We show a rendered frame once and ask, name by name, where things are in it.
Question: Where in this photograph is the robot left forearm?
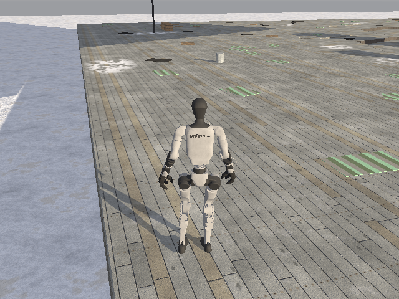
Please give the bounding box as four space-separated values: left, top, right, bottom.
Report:
161 151 175 177

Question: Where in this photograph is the left robot hand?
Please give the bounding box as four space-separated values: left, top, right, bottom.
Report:
159 174 173 190

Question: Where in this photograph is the right robot hand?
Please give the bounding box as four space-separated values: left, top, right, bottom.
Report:
221 171 236 184

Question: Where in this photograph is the robot right upper arm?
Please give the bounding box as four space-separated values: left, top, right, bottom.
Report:
213 125 229 159

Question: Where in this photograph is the right robot thigh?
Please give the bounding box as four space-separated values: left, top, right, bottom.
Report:
203 174 221 216

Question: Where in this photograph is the robot left upper arm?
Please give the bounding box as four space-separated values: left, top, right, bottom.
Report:
169 126 187 160

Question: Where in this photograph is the humanoid robot torso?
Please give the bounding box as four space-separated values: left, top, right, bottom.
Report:
185 123 214 187

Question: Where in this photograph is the robot right forearm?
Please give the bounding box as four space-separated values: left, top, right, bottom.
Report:
223 150 234 173

